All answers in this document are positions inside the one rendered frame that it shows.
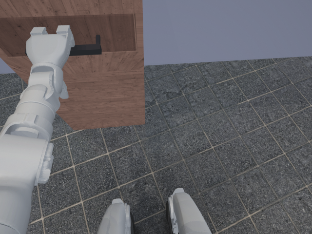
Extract right robot foot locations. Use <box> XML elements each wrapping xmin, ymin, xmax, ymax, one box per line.
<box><xmin>166</xmin><ymin>201</ymin><xmax>179</xmax><ymax>234</ymax></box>

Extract drawer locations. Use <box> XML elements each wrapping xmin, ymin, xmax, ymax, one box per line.
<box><xmin>0</xmin><ymin>14</ymin><xmax>136</xmax><ymax>57</ymax></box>

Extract left robot upper arm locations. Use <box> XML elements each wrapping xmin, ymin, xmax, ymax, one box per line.
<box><xmin>0</xmin><ymin>134</ymin><xmax>54</xmax><ymax>234</ymax></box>

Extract robot left forearm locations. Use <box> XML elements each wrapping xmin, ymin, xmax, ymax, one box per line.
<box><xmin>0</xmin><ymin>62</ymin><xmax>63</xmax><ymax>142</ymax></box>

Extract handle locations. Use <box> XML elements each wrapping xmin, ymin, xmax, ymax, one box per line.
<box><xmin>25</xmin><ymin>35</ymin><xmax>102</xmax><ymax>56</ymax></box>

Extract left robot hand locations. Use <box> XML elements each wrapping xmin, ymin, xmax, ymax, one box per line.
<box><xmin>26</xmin><ymin>25</ymin><xmax>75</xmax><ymax>99</ymax></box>

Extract cabinet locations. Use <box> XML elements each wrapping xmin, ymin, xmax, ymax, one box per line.
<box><xmin>0</xmin><ymin>0</ymin><xmax>145</xmax><ymax>130</ymax></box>

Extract right robot shin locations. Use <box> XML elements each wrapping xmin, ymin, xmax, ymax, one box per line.
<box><xmin>171</xmin><ymin>188</ymin><xmax>184</xmax><ymax>234</ymax></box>

